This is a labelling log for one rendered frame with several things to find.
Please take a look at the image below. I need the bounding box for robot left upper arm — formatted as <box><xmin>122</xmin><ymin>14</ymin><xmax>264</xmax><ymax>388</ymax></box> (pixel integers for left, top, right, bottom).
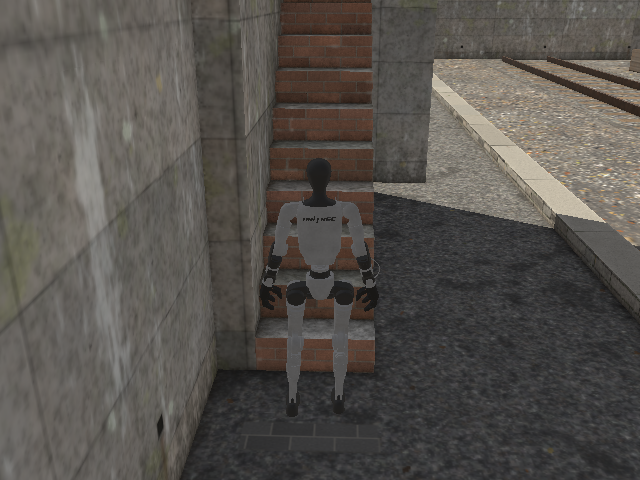
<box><xmin>272</xmin><ymin>202</ymin><xmax>299</xmax><ymax>257</ymax></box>

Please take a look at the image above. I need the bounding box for left robot forearm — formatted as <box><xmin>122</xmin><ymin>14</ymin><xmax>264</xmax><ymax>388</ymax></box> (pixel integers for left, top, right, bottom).
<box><xmin>262</xmin><ymin>241</ymin><xmax>282</xmax><ymax>287</ymax></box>

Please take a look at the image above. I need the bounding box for right robot hand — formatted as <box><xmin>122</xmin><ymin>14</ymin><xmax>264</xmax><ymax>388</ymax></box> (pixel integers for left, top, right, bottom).
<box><xmin>356</xmin><ymin>285</ymin><xmax>379</xmax><ymax>312</ymax></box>

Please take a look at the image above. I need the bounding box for robot right upper arm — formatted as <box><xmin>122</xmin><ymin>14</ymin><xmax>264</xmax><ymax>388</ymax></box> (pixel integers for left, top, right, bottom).
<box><xmin>340</xmin><ymin>201</ymin><xmax>367</xmax><ymax>257</ymax></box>

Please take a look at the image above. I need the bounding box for left robot hand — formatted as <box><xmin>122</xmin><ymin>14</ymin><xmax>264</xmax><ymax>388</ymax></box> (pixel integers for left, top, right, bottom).
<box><xmin>259</xmin><ymin>283</ymin><xmax>282</xmax><ymax>310</ymax></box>

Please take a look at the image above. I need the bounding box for robot torso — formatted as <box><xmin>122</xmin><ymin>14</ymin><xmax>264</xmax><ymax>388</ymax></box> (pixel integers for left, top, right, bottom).
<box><xmin>296</xmin><ymin>197</ymin><xmax>343</xmax><ymax>300</ymax></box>

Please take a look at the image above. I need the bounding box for right robot forearm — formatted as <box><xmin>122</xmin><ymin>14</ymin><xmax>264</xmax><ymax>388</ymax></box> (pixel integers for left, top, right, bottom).
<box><xmin>356</xmin><ymin>241</ymin><xmax>376</xmax><ymax>288</ymax></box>

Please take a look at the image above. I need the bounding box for robot left foot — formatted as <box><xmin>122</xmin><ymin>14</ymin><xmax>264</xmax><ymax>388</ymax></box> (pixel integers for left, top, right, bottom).
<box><xmin>286</xmin><ymin>391</ymin><xmax>300</xmax><ymax>417</ymax></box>

